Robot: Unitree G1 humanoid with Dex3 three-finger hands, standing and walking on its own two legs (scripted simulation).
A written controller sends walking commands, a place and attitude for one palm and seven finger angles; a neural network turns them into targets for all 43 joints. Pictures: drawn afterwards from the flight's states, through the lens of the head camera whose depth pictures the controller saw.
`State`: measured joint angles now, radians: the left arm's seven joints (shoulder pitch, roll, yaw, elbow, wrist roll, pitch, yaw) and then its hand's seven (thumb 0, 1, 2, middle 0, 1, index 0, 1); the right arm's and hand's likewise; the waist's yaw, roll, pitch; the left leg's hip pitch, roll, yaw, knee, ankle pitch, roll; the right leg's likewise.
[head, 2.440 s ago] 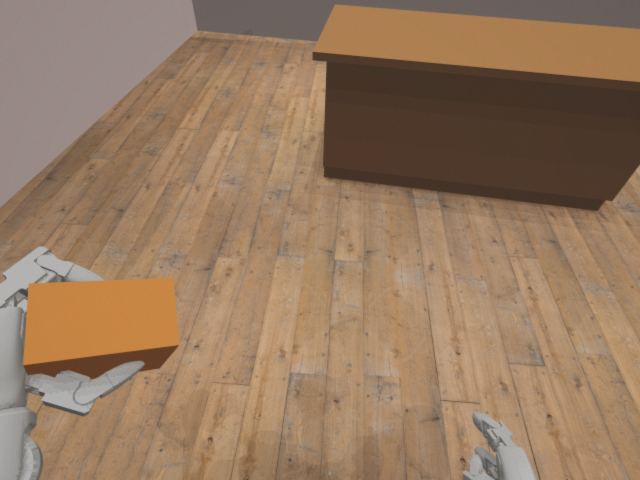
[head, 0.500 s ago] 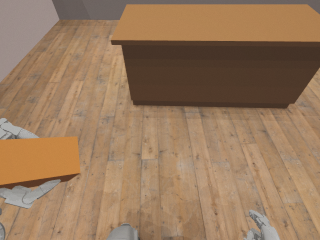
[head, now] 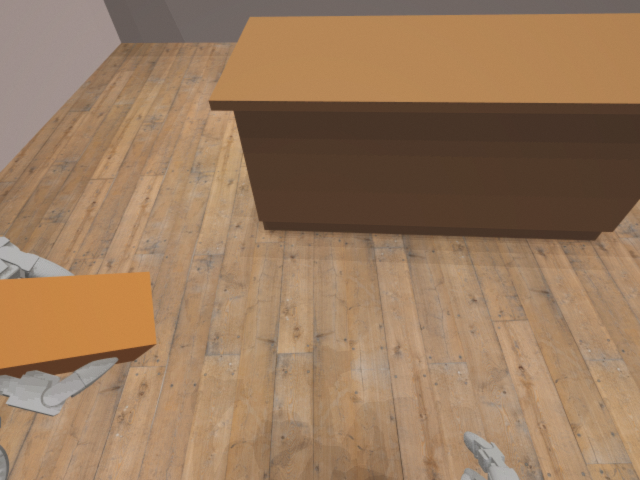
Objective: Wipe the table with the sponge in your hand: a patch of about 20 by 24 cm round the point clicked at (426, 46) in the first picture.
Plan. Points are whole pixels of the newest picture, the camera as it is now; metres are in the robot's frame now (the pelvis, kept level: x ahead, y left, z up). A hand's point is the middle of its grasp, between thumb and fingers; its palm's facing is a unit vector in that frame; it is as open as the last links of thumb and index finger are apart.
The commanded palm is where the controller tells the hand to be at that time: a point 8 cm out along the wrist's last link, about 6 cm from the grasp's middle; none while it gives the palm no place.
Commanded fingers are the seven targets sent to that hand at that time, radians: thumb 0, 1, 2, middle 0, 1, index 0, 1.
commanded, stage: walk to a spot facing it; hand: left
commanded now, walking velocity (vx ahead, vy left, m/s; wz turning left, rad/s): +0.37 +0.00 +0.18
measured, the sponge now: (96, 325) +0.21 +0.23 +0.17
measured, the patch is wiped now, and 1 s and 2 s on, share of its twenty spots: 0.00 0.00 0.00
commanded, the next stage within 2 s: turn to face it in 1.16 s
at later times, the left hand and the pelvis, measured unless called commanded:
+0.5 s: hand (121, 217) +0.34 +0.26 +0.17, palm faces +0.54 -0.75 -0.38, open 10.1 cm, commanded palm +0.29 +0.29 +0.18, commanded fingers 0.00 0.10 1.30 -1.20 -1.60 -1.20 -1.60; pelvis +0.16 -0.01 -0.02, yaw +6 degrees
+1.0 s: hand (170, 179) +0.43 +0.24 +0.15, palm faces +0.64 -0.68 -0.36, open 10.1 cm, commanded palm +0.36 +0.27 +0.18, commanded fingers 0.00 0.10 1.30 -1.20 -1.60 -1.20 -1.60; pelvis +0.28 -0.05 -0.01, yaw +17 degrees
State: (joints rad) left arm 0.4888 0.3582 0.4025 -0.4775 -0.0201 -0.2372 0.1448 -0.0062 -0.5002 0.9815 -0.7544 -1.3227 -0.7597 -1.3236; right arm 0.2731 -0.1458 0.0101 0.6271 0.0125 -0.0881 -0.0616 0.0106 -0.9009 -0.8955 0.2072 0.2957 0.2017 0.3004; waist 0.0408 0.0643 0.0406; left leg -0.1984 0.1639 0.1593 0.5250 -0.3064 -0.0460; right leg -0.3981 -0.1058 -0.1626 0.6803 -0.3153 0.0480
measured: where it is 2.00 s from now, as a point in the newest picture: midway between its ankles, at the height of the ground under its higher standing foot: (350, 427)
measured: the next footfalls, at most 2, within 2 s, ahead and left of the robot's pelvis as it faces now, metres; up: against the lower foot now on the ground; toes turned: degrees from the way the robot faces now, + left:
right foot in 0.02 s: +0.10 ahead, -0.13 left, +0.00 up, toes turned -10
left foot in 0.48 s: +0.26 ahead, +0.11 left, +0.00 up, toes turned +17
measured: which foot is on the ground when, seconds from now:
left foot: down 0.00-0.02, up 0.04-0.46, down 0.48-0.90, up 0.92-1.00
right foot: up 0.00-0.00, down 0.02-0.48, up 0.50-0.86, down 0.88-1.00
